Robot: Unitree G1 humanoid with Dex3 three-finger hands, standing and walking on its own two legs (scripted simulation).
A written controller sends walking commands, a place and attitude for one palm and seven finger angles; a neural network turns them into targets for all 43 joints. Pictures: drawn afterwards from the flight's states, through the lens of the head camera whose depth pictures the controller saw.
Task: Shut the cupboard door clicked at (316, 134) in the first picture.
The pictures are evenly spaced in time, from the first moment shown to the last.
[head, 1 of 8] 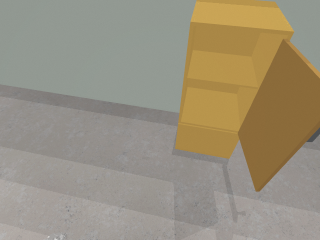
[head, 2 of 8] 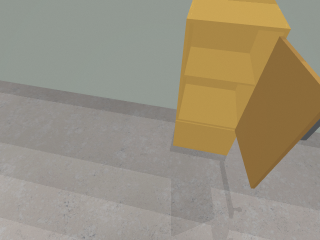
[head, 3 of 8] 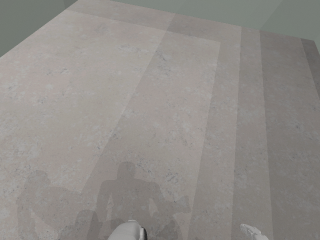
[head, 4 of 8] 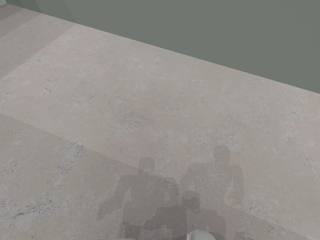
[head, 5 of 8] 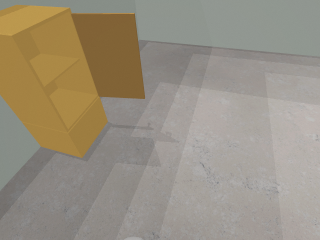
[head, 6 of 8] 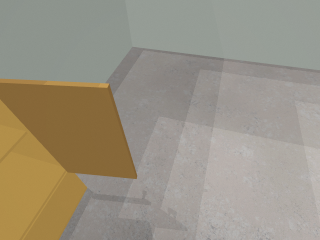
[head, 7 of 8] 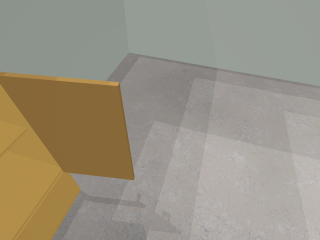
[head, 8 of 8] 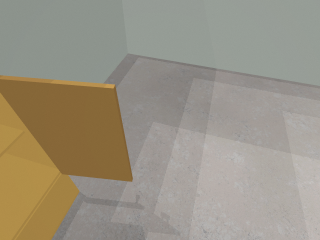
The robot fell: no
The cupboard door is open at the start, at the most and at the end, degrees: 100 100 100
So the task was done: no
